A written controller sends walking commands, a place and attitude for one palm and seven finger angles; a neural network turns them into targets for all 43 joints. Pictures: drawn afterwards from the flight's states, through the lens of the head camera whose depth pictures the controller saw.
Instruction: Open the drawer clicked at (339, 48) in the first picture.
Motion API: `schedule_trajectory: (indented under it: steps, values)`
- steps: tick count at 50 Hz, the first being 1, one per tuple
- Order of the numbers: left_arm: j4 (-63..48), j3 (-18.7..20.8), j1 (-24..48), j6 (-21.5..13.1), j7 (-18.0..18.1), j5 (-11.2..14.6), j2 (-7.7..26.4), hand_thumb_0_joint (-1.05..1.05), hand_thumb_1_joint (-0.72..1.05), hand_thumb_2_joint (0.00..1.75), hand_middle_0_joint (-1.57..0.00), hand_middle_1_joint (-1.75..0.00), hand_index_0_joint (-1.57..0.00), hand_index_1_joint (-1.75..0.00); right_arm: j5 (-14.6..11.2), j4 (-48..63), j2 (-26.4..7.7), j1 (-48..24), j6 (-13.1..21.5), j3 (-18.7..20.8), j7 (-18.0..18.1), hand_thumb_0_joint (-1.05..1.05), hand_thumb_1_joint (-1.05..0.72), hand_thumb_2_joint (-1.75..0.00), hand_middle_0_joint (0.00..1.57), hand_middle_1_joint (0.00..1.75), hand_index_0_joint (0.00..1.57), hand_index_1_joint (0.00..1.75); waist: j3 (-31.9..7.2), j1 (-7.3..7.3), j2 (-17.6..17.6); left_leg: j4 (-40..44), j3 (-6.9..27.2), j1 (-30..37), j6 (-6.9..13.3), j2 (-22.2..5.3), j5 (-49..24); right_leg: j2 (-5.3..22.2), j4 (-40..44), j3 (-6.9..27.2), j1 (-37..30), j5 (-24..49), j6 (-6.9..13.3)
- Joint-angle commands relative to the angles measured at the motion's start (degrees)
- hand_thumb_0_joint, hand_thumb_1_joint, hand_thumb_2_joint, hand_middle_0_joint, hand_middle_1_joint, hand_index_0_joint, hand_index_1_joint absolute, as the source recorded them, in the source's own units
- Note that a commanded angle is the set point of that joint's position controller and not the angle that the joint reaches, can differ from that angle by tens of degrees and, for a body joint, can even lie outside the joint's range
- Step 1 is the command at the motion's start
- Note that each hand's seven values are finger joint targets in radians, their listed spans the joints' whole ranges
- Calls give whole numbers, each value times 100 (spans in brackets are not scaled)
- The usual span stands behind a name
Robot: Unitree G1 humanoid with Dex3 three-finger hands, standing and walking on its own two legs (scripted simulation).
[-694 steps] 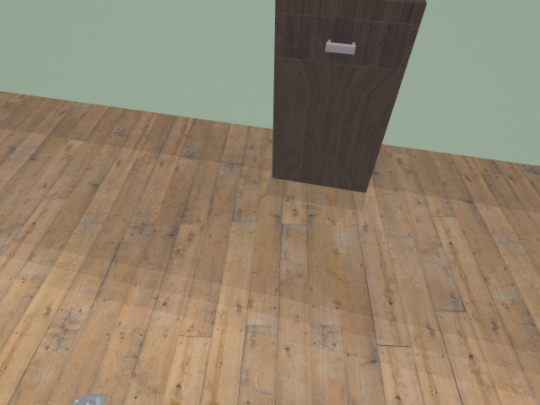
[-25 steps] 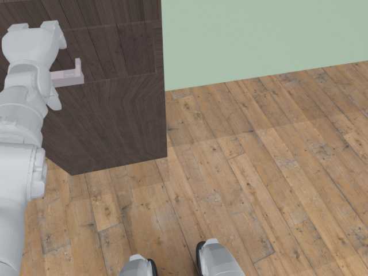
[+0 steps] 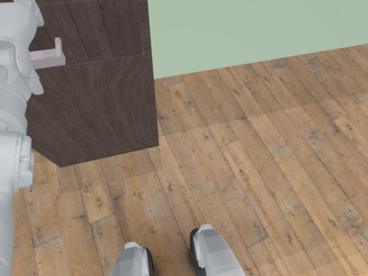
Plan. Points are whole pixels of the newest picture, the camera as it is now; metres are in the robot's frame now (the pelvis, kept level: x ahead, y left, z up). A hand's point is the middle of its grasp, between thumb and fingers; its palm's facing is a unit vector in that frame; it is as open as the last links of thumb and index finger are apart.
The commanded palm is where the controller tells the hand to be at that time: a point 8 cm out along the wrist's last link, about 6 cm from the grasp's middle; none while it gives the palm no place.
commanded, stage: lower the fingers behind the handle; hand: left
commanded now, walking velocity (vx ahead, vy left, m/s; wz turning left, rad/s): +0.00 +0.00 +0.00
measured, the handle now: (36, 52) +0.62 +0.23 +0.05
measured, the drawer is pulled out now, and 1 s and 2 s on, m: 0.00 0.00 0.00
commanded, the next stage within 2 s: lift the fingers back up to retry in 0.78 s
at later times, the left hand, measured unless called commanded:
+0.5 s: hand (31, 64) +0.58 +0.23 +0.06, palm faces +0.03 +0.06 -1.00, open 13.5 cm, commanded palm +0.59 +0.23 +0.06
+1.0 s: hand (30, 64) +0.58 +0.24 +0.06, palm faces +0.00 +0.05 -1.00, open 13.6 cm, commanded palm +0.58 +0.24 +0.08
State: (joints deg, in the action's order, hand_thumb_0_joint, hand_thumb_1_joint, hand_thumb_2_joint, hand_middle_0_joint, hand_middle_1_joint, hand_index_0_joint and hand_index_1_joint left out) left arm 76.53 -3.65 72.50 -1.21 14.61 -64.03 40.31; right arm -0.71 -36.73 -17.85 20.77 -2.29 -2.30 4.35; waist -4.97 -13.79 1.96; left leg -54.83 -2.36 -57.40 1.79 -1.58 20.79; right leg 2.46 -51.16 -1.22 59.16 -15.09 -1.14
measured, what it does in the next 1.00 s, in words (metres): stands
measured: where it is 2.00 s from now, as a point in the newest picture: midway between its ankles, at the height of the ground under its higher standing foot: (174, 272)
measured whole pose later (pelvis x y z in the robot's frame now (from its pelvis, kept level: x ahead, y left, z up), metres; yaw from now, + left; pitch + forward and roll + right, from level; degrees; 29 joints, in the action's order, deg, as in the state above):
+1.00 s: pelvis +0.00 +0.00 -0.03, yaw -1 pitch +27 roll -2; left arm 72.8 -1.9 70.1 -3.4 14.0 -64.2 43.3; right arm -0.3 -37.9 -17.1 22.1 -0.3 -2.4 3.4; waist -5.7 -13.1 3.4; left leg -64.0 0.2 -66.8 1.1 -1.2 24.0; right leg 1.3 -59.3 -1.8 68.0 -17.9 -0.8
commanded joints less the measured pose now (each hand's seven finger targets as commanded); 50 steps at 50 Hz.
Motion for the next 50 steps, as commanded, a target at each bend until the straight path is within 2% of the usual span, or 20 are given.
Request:
schedule_trajectory:
  steps: [1, 5, 7, 9, 10, 11, 12, 14, 18, 19, 25, 29, 33, 35, 41, 42, 44, 46, 48, 50]
  values:
    - [-218, -29, 1460, 216, -344, -37, 1197, 0, -50, 30, -30, -120, -30, -120, -42, 280, -1046, 984, 94, 392, 129, 0, -90, -90, 20, 30, 20, 30, -1797, -167, -120, 868, 201, 612, 175, 256, 1053, -381, 760, -30, -1218, -1115, 139]
    - [-257, -3, 1335, 187, -407, 36, 1280, 0, -50, 30, -30, -120, -30, -120, -79, 297, -1048, 930, 139, 362, 163, 0, -90, -90, 20, 30, 20, 30, -1760, -174, -207, 784, 207, 423, 191, 252, 1210, -377, 695, -2, -1175, -1275, 112]
    - [-425, 10, 1549, -92, -467, 110, 1214, 0, -50, 30, -30, -120, -30, -120, -41, 267, -1008, 1059, 208, 365, 179, 0, -90, -90, 20, 30, 20, 30, -1828, -253, -66, 596, 292, 338, 196, 203, 1139, -370, 516, -7, -946, -1120, 128]
    - [-1010, 444, 1862, -570, -400, 116, 1689, 0, -50, 30, -30, -120, -30, -120, 47, 234, -969, 1161, 296, 382, 162, 0, -90, -90, 20, 30, 20, 30, -2248, -195, 84, 272, 344, 126, 224, 192, 1050, -371, 264, 41, -950, -1048, 138]
    - [-1042, 500, 1841, -648, -287, 94, 1769, 0, -50, 30, -30, -120, -30, -120, 88, 201, -944, 1202, 315, 385, 139, 0, -90, -90, 20, 30, 20, 30, -2534, -161, 222, 155, 317, 71, 230, 229, 934, -370, 159, 60, -1060, -984, 153]
    - [-863, 439, 1665, -586, -228, 93, 1634, 0, -50, 30, -30, -120, -30, -120, 76, 194, -940, 1260, 325, 418, 106, 0, -90, -90, 20, 30, 20, 30, -2608, -166, 93, 133, 356, 94, 225, 233, 866, -394, 107, 24, -1047, -957, 166]
    - [-550, 236, 1439, -486, -193, 95, 1310, 0, -50, 30, -30, -120, -30, -120, 63, 186, -917, 1277, 354, 410, 82, 0, -90, -90, 20, 30, 20, 30, -2362, -222, 167, 146, 368, 103, 202, 217, 875, -389, 117, -13, -827, -963, 161]
    - [-394, 328, 1334, -355, -77, 133, 1323, 0, -50, 30, -30, -120, -30, -120, 55, 133, -982, 1295, 342, 411, 43, 0, -90, -90, 20, 30, 20, 30, -2179, -234, 7, 148, 394, 65, 185, 197, 910, -393, 128, -48, -636, -982, 154]
    - [-251, 274, 1573, -3, 84, 66, 1362, 0, -50, 30, -30, -120, -30, -120, 30, 13, -1002, 1328, 291, 390, -21, 0, -90, -90, 20, 30, 20, 30, -2355, -273, 87, 128, 367, 54, 183, 215, 863, -388, 93, -46, -683, -929, 150]
    - [-261, 147, 1648, 88, 85, 67, 1191, 0, -50, 30, -30, -120, -30, -120, 25, 6, -985, 1321, 282, 391, -27, 0, -90, -90, 20, 30, 20, 30, -2308, -309, 166, 157, 367, 107, 176, 219, 810, -388, 108, -72, -638, -886, 146]
    - [-124, 97, 1815, 431, -63, 28, 1330, 0, -50, 30, -30, -120, -30, -120, -17, 17, -997, 1202, 206, 328, -10, 0, -90, -90, 20, 30, 20, 30, -2183, -343, 113, 279, 321, 112, 187, 229, 1072, -383, 254, -56, -800, -1055, 120]
    - [-177, 125, 1698, 320, -249, 9, 1399, 0, -50, 30, -30, -120, -30, -120, -8, 105, -963, 1149, 205, 299, 38, 0, -90, -90, 20, 30, 20, 30, -2107, -308, 90, 223, 286, 11, 197, 230, 1006, -381, 258, -28, -928, -1027, 113]
    - [-242, 90, 1478, 83, -352, 14, 1271, 0, -50, 30, -30, -120, -30, -120, -18, 209, -943, 1125, 246, 313, 53, 0, -90, -90, 20, 30, 20, 30, -1959, -257, 10, 186, 312, -63, 185, 234, 1122, -391, 215, -47, -779, -1154, 125]
    - [-353, 30, 1536, -8, -339, 22, 1168, 0, -50, 30, -30, -120, -30, -120, -18, 222, -948, 1118, 290, 338, 63, 0, -90, -90, 20, 30, 20, 30, -1906, -301, 81, 176, 319, -67, 191, 226, 1273, -387, 197, -43, -610, -1275, 123]
    - [-548, 282, 1600, -84, -232, 17, 1467, 0, -50, 30, -30, -120, -30, -120, 8, 161, -968, 1253, 317, 375, 36, 0, -90, -90, 20, 30, 20, 30, -2249, -247, 60, 62, 323, -87, 200, 219, 1035, -389, 98, -19, -758, -1081, 136]
    - [-539, 185, 1597, -69, -213, 12, 1364, 0, -50, 30, -30, -120, -30, -120, 8, 161, -946, 1274, 328, 373, 30, 0, -90, -90, 20, 30, 20, 30, -2304, -245, 189, 51, 303, -83, 195, 243, 980, -383, 95, -17, -773, -1038, 132]
    - [-466, 251, 1518, -2, -181, 32, 1424, 0, -50, 30, -30, -120, -30, -120, 12, 121, -960, 1284, 310, 373, 11, 0, -90, -90, 20, 30, 20, 30, -2292, -228, 119, 56, 297, -98, 191, 237, 979, -386, 112, -18, -816, -1040, 132]
    - [-701, 459, 1711, 18, -159, 57, 1735, 0, -50, 30, -30, -120, -30, -120, 20, 92, -981, 1322, 280, 381, -3, 0, -90, -90, 20, 30, 20, 30, -2500, -169, 92, 105, 302, -15, 193, 236, 878, -400, 161, 4, -1045, -959, 126]
    - [-877, 529, 1820, 37, -149, 51, 1887, 0, -50, 30, -30, -120, -30, -120, 22, 76, -949, 1351, 265, 378, -18, 0, -90, -90, 20, 30, 20, 30, -2711, -97, 329, 175, 290, 124, 183, 255, 812, -396, 218, 25, -1261, -896, 116]
    - [-899, 462, 1867, 80, -161, 88, 1797, 0, -50, 30, -30, -120, -30, -120, 10, 73, -928, 1342, 254, 371, -15, 0, -90, -90, 20, 30, 20, 30, -2635, -112, 310, 315, 307, 262, 176, 256, 847, -406, 328, 11, -1334, -912, 105]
